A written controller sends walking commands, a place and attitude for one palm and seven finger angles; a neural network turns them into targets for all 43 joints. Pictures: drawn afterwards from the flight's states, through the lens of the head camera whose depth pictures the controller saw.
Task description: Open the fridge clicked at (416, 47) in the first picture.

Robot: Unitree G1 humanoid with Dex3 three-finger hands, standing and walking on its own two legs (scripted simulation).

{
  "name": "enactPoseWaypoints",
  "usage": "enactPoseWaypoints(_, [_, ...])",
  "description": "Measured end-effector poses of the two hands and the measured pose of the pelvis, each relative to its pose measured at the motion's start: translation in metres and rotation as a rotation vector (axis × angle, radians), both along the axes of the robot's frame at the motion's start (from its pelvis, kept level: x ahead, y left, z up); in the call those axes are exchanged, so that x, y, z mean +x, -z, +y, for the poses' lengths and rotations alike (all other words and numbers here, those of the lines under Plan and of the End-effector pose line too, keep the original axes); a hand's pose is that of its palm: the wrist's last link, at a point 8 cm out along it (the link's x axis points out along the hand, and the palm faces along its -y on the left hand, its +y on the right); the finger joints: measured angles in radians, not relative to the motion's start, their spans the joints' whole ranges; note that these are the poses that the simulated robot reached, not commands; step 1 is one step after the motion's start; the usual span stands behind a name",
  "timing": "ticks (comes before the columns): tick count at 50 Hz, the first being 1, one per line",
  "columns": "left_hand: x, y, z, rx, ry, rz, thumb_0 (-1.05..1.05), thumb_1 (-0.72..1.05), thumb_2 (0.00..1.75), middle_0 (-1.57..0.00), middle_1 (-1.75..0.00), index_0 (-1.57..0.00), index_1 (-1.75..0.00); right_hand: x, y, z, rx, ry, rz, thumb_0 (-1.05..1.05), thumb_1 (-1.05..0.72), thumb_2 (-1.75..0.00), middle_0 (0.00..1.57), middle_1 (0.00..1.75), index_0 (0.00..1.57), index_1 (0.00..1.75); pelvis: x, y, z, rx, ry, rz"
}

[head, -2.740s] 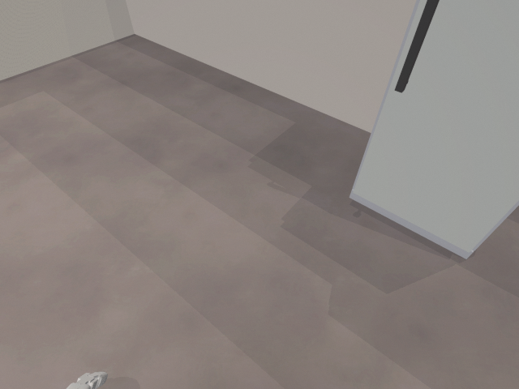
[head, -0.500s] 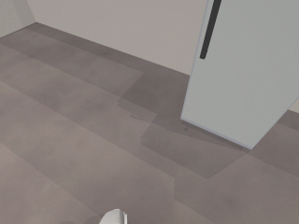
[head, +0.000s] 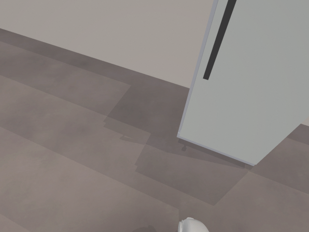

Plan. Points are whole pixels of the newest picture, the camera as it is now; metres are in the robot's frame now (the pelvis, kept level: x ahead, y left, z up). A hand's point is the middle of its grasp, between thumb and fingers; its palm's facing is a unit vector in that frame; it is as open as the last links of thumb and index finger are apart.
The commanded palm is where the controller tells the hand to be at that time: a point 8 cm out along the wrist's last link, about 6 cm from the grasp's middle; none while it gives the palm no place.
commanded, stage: turn to face it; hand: left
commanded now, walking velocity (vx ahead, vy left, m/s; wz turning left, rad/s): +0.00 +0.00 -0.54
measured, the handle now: (222, 30) +0.81 -0.19 +0.14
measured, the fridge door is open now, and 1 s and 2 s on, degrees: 0 0 0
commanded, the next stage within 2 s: take the last steps up to it in 0.52 s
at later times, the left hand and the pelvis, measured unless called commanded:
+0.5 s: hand (113, 221) +0.18 +0.13 -0.16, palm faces -0.20 -0.96 -0.21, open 7.4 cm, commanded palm none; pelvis +0.05 -0.03 +0.00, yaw -13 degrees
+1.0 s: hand (106, 210) +0.20 +0.16 -0.17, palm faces -0.36 -0.92 -0.14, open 7.4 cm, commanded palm none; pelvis +0.10 +0.00 +0.01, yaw -21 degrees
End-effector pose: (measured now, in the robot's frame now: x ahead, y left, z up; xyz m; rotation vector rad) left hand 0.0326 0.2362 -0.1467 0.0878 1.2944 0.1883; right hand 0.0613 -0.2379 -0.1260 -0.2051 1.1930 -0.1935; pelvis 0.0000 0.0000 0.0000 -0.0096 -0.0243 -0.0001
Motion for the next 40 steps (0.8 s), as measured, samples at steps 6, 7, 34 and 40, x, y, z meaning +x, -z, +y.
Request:
enactPoseWaypoints(6, [0.066,-0.010,-0.006,0.024,0.111,-0.044,0.00,0.91,0.90,-0.19,-0.30,-0.19,-0.29,-0.028,0.012,-0.005,0.037,0.112,0.076,-0.01,-0.92,-0.90,0.20,0.30,0.20,0.30,0.019,0.001,-0.004,0.007,0.068,0.002])
enactPoseWaypoints(7, [0.076,-0.011,-0.009,0.030,0.134,-0.049,0.00,0.91,0.90,-0.19,-0.30,-0.19,-0.29,-0.032,0.014,-0.006,0.046,0.132,0.087,-0.01,-0.92,-0.90,0.20,0.30,0.20,0.30,0.022,0.002,-0.006,0.009,0.081,0.003])
enactPoseWaypoints(34, [0.147,0.013,-0.014,-0.009,0.303,-0.030,0.00,0.91,0.90,-0.20,-0.30,-0.20,-0.29,-0.006,-0.001,-0.004,-0.026,0.280,0.010,0.00,-0.91,-0.90,0.19,0.30,0.19,0.30,0.061,0.009,0.007,-0.018,0.279,0.028])
enactPoseWaypoints(40, [0.151,0.001,0.001,-0.019,0.351,0.021,0.00,0.91,0.90,-0.19,-0.30,-0.19,-0.29,-0.027,-0.015,0.022,-0.016,0.331,0.054,0.00,-0.92,-0.90,0.20,0.30,0.20,0.30,0.074,-0.008,0.015,-0.035,0.312,0.038])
